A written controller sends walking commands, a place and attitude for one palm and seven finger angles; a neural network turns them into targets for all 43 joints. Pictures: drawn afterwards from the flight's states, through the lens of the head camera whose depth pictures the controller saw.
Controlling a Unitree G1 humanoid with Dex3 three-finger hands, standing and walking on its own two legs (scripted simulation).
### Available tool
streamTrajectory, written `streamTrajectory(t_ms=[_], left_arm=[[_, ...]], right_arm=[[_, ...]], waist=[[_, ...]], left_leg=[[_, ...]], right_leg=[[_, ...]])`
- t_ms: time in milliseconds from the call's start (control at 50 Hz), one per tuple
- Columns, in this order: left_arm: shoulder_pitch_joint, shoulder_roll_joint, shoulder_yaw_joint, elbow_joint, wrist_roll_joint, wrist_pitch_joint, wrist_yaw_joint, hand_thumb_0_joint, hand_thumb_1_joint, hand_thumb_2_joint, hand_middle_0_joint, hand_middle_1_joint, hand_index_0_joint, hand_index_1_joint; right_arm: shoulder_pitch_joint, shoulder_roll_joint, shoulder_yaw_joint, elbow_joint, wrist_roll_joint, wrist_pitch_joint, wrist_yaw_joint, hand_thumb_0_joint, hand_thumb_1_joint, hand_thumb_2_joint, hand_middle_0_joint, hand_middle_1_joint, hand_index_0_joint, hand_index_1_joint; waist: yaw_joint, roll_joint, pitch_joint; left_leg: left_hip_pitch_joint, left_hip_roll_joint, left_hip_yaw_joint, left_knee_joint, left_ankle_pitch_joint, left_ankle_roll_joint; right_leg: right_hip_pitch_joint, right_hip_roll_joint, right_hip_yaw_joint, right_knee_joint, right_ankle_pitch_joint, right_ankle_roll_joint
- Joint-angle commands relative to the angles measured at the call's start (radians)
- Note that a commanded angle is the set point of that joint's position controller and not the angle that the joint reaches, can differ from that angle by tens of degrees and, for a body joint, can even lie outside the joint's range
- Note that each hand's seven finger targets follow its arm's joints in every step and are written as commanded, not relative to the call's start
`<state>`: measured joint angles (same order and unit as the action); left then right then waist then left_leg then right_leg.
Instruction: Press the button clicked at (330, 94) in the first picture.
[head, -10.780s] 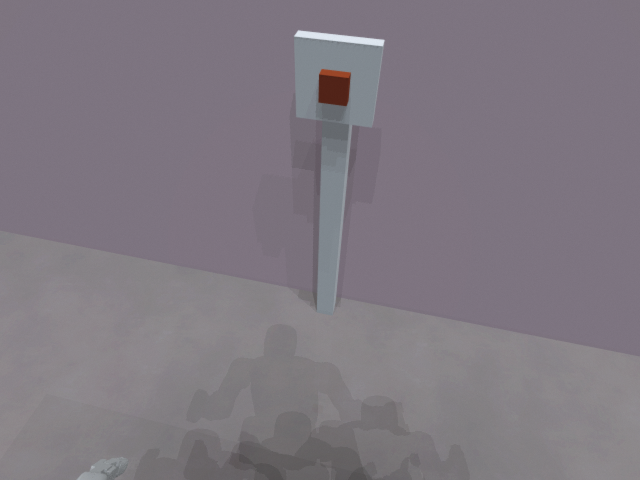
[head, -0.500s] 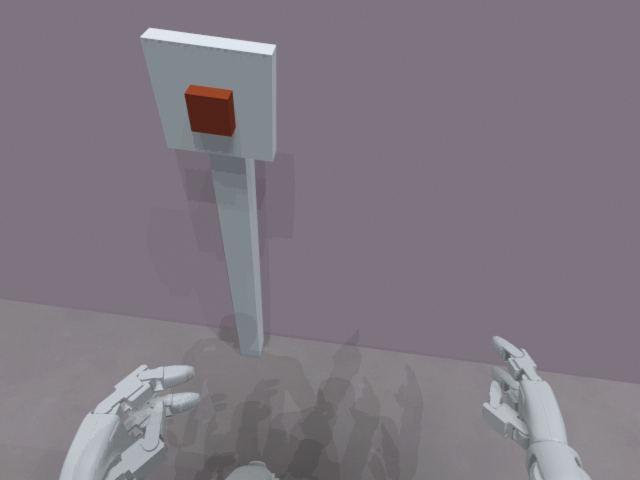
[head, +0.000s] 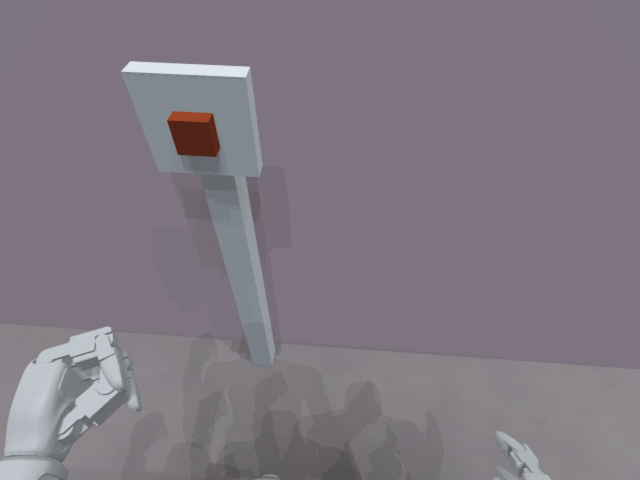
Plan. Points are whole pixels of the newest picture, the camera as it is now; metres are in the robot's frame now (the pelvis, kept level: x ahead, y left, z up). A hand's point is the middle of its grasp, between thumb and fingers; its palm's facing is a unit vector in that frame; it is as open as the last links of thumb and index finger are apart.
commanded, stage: raise the hand and make a fist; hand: left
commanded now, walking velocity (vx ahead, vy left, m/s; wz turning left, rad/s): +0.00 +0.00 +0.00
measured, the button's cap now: (195, 133) +0.53 +0.20 +0.16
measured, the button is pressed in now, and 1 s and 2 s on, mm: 0 0 0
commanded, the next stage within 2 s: aim a knuckle at the button in 1.06 s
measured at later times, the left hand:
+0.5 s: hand (105, 345) +0.23 +0.22 +0.13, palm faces -0.03 -1.00 -0.08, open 3.1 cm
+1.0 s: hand (88, 320) +0.23 +0.23 +0.16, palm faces +0.03 -1.00 -0.08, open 3.1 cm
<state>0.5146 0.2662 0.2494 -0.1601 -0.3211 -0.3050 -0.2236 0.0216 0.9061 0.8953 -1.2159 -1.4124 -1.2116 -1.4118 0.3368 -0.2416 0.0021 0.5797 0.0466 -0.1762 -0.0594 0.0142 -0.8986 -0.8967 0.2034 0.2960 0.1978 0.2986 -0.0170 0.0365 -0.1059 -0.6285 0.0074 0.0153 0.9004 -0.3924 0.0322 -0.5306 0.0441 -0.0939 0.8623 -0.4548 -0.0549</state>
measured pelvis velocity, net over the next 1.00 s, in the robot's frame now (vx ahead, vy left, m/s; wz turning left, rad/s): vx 0.01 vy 0.02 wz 0.02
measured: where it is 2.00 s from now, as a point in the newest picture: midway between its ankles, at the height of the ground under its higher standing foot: outside the picture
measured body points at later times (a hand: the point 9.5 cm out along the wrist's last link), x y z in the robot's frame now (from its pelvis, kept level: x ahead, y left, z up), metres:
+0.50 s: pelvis +0.01 +0.02 +0.02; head +0.00 +0.02 +0.47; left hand +0.22 +0.28 +0.13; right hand +0.21 -0.19 -0.03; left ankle +0.04 +0.10 -0.69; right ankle -0.01 -0.08 -0.69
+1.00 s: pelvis +0.01 +0.02 +0.03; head -0.02 +0.01 +0.48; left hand +0.22 +0.28 +0.17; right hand +0.19 -0.21 -0.03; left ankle +0.04 +0.10 -0.69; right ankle -0.01 -0.08 -0.69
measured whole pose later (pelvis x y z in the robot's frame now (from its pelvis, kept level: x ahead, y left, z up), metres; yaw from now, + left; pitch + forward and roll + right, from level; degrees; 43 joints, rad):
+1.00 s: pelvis +0.01 +0.02 +0.03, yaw +1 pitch -1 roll -1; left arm 0.26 0.31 0.25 -0.18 -0.30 -0.02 -0.27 0.02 0.90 0.90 -1.30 -1.50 -1.30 -1.50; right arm 0.25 -0.26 0.06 0.59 0.06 -0.24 -0.07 0.01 -0.90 -0.90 0.20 0.30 0.20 0.30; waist 0.03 0.03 -0.04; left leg -0.32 -0.03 0.02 0.62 -0.28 0.05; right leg -0.22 0.02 -0.08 0.58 -0.34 -0.03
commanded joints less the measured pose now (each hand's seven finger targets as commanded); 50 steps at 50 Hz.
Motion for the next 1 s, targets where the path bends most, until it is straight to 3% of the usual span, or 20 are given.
streamTrajectory(t_ms=[0, 60, 100, 140, 200, 260, 300, 340, 400, 420, 500, 540, 580, 600, 640, 700, 800, 840, 880, 980], left_arm=[[-0.08, 0.099, -0.052, -0.145, 0.0, -0.07, -0.086, 0.0, 0.9, 0.9, -1.3, -1.5, -1.3, -1.5], [-0.133, 0.184, 0.038, -0.193, -0.018, -0.049, -0.095, 0.0, 0.9, 0.9, -1.3, -1.5, -1.3, -1.5], [-0.152, 0.22, 0.091, -0.238, -0.015, -0.046, -0.057, 0.0, 0.9, 0.9, -1.3, -1.5, -1.3, -1.5], [-0.148, 0.191, 0.093, -0.275, -0.017, -0.042, -0.02, 0.0, 0.9, 0.9, -1.3, -1.5, -1.3, -1.5], [-0.162, 0.16, 0.074, -0.252, -0.017, -0.015, 0.002, 0.0, 0.9, 0.9, -1.3, -1.5, -1.3, -1.5], [-0.173, 0.125, 0.012, -0.197, -0.004, 0.054, -0.028, 0.0, 0.9, 0.9, -1.3, -1.5, -1.3, -1.5], [-0.191, 0.119, -0.016, -0.15, 0.004, 0.115, -0.057, 0.0, 0.9, 0.9, -1.3, -1.5, -1.3, -1.5], [-0.241, 0.153, -0.006, -0.175, 0.01, 0.16, -0.074, 0.0, 0.9, 0.9, -1.3, -1.5, -1.3, -1.5], [-0.307, 0.223, 0.068, -0.246, 0.007, 0.179, -0.068, 0.0, 0.9, 0.9, -1.3, -1.5, -1.3, -1.5], [-0.342, 0.229, 0.077, -0.289, 0.005, 0.174, -0.063, 0.0, 0.9, 0.9, -1.3, -1.5, -1.3, -1.5], [-0.398, 0.225, 0.107, -0.29, -0.02, 0.157, -0.047, 0.0, 0.9, 0.9, -1.3, -1.5, -1.3, -1.5], [-0.413, 0.202, 0.084, -0.245, -0.02, 0.174, -0.057, 0.0, 0.9, 0.9, -1.3, -1.5, -1.3, -1.5], [-0.424, 0.193, 0.062, -0.21, -0.016, 0.21, -0.075, 0.0, 0.9, 0.9, -1.3, -1.5, -1.3, -1.5], [-0.413, 0.186, 0.055, -0.175, -0.017, 0.235, -0.086, 0.0, 0.9, 0.9, -1.3, -1.5, -1.3, -1.5], [-0.436, 0.208, 0.055, -0.176, -0.013, 0.279, -0.101, 0.0, 0.9, 0.9, -1.3, -1.5, -1.3, -1.5], [-0.377, 0.213, 0.079, -0.149, -0.014, 0.317, -0.106, 0.0, 0.9, 0.9, -1.3, -1.5, -1.3, -1.5], [-0.436, 0.251, 0.134, -0.251, -0.022, 0.269, -0.064, 0.0, 0.9, 0.9, -1.3, -1.5, -1.3, -1.5], [-0.446, 0.238, 0.126, -0.274, -0.014, 0.233, -0.049, 0.0, 0.9, 0.9, -1.3, -1.5, -1.3, -1.5], [-0.443, 0.217, 0.098, -0.258, -0.001, 0.216, -0.04, 0.0, 0.9, 0.9, -1.3, -1.5, -1.3, -1.5], [-0.411, 0.198, 0.061, -0.192, 0.008, 0.236, -0.06, 0.0, 0.9, 0.9, -1.3, -1.5, -1.3, -1.5]], right_arm=[[-0.148, -0.127, -0.041, -0.18, 0.011, -0.113, -0.007, 0.0, -0.9, -0.9, 0.2, 0.3, 0.2, 0.3], [-0.155, -0.136, -0.044, -0.175, 0.017, -0.134, -0.023, 0.0, -0.9, -0.9, 0.2, 0.3, 0.2, 0.3], [-0.166, -0.13, -0.039, -0.167, 0.012, -0.138, -0.026, 0.0, -0.9, -0.9, 0.2, 0.3, 0.2, 0.3], [-0.17, -0.116, -0.033, -0.172, 0.013, -0.138, -0.024, 0.0, -0.9, -0.9, 0.2, 0.3, 0.2, 0.3], [-0.173, -0.115, -0.024, -0.164, 0.01, -0.134, -0.015, 0.0, -0.9, -0.9, 0.2, 0.3, 0.2, 0.3], [-0.171, -0.125, -0.019, -0.167, 0.015, -0.127, -0.01, 0.0, -0.9, -0.9, 0.2, 0.3, 0.2, 0.3], [-0.171, -0.133, -0.014, -0.172, 0.018, -0.121, -0.012, 0.0, -0.9, -0.9, 0.2, 0.3, 0.2, 0.3], [-0.169, -0.138, -0.01, -0.185, 0.02, -0.116, -0.018, 0.0, -0.9, -0.9, 0.2, 0.3, 0.2, 0.3], [-0.176, -0.136, -0.001, -0.188, 0.01, -0.114, -0.023, 0.0, -0.9, -0.9, 0.2, 0.3, 0.2, 0.3], [-0.181, -0.13, 0.004, -0.194, 0.01, -0.114, -0.023, 0.0, -0.9, -0.9, 0.2, 0.3, 0.2, 0.3], [-0.187, -0.123, 0.017, -0.169, 0.005, -0.117, -0.022, 0.0, -0.9, -0.9, 0.2, 0.3, 0.2, 0.3], [-0.193, -0.125, 0.018, -0.158, 0.011, -0.117, -0.024, 0.0, -0.9, -0.9, 0.2, 0.3, 0.2, 0.3], [-0.196, -0.13, 0.018, -0.154, 0.016, -0.117, -0.025, 0.0, -0.9, -0.9, 0.2, 0.3, 0.2, 0.3], [-0.197, -0.133, 0.017, -0.152, 0.017, -0.117, -0.026, 0.0, -0.9, -0.9, 0.2, 0.3, 0.2, 0.3], [-0.208, -0.138, 0.015, -0.159, 0.023, -0.114, -0.03, 0.0, -0.9, -0.9, 0.2, 0.3, 0.2, 0.3], [-0.212, -0.139, 0.014, -0.167, 0.021, -0.111, -0.03, 0.0, -0.9, -0.9, 0.2, 0.3, 0.2, 0.3], [-0.223, -0.131, 0.018, -0.167, 0.009, -0.115, -0.027, 0.0, -0.9, -0.9, 0.2, 0.3, 0.2, 0.3], [-0.217, -0.125, 0.015, -0.164, 0.009, -0.121, -0.024, 0.0, -0.9, -0.9, 0.2, 0.3, 0.2, 0.3], [-0.212, -0.123, 0.018, -0.152, 0.009, -0.125, -0.02, 0.0, -0.9, -0.9, 0.2, 0.3, 0.2, 0.3], [-0.212, -0.131, 0.01, -0.145, 0.017, -0.13, -0.024, 0.0, -0.9, -0.9, 0.2, 0.3, 0.2, 0.3]], waist=[[-0.023, -0.046, -0.051], [0.005, -0.03, -0.116], [0.026, 0.014, -0.135], [0.036, 0.053, -0.138], [0.03, 0.052, -0.101], [0.016, 0.059, -0.042], [0.013, 0.012, 0.001], [0.019, 0.013, -0.017], [0.035, 0.016, -0.077], [0.04, 0.05, -0.108], [0.04, 0.043, -0.095], [0.034, 0.061, -0.062], [0.034, 0.072, -0.05], [0.036, 0.046, -0.037], [0.042, 0.054, -0.035], [0.054, -0.018, -0.04], [0.059, -0.004, -0.06], [0.053, 0.043, -0.07], [0.046, 0.093, -0.034], [0.038, 0.058, 0.006]], left_leg=[[0.116, 0.0, -0.063, -0.114, 0.116, 0.015], [0.16, 0.0, -0.061, -0.151, 0.105, 0.015], [0.204, 0.005, -0.069, -0.184, 0.13, 0.012], [0.251, 0.008, -0.07, -0.215, 0.164, 0.009], [0.274, 0.011, -0.078, -0.235, 0.2, 0.003], [0.288, 0.015, -0.082, -0.261, 0.194, -0.001], [0.284, 0.017, -0.091, -0.279, 0.19, 0.003], [0.311, 0.016, -0.092, -0.297, 0.198, 0.004], [0.366, 0.015, -0.097, -0.308, 0.267, 0.004], [0.4, 0.017, -0.099, -0.316, 0.295, 0.001], [0.435, 0.021, -0.108, -0.337, 0.313, -0.009], [0.44, 0.021, -0.109, -0.35, 0.294, -0.011], [0.443, 0.022, -0.115, -0.366, 0.28, -0.015], [0.434, 0.019, -0.113, -0.368, 0.279, -0.011], [0.433, 0.017, -0.112, -0.384, 0.258, -0.009], [0.426, 0.013, -0.108, -0.389, 0.274, -0.004], [0.448, 0.014, -0.106, -0.403, 0.265, -0.006], [0.47, 0.013, -0.101, -0.405, 0.265, -0.007], [0.469, 0.015, -0.104, -0.413, 0.237, -0.012], [0.444, 0.009, -0.098, -0.42, 0.16, -0.002]], right_leg=[[-0.032, -0.046, 0.13, -0.224, 0.097, 0.07], [0.017, -0.052, 0.127, -0.251, 0.04, 0.059], [0.047, -0.04, 0.088, -0.231, 0.08, 0.044], [0.06, -0.031, 0.052, -0.215, 0.144, 0.035], [0.076, -0.021, 0.033, -0.218, 0.204, 0.031], [0.067, -0.021, 0.024, -0.245, 0.221, 0.035], [0.082, -0.016, 0.024, -0.267, 0.229, 0.034], [0.1, -0.019, 0.024, -0.281, 0.241, 0.037], [0.156, -0.017, 0.022, -0.285, 0.29, 0.031], [0.164, -0.019, 0.019, -0.284, 0.3, 0.028], [0.179, -0.01, 0.01, -0.303, 0.298, 0.024], [0.167, -0.015, 0.009, -0.317, 0.285, 0.026], [0.171, -0.018, 0.007, -0.327, 0.278, 0.027], [0.182, -0.015, 0.011, -0.338, 0.286, 0.026], [0.191, -0.021, 0.014, -0.351, 0.276, 0.028], [0.216, -0.019, 0.012, -0.362, 0.293, 0.029], [0.224, -0.016, 0.013, -0.365, 0.268, 0.028], [0.216, -0.019, 0.016, -0.364, 0.261, 0.028], [0.199, -0.02, 0.016, -0.367, 0.242, 0.025], [0.193, -0.025, 0.028, -0.392, 0.204, 0.03]])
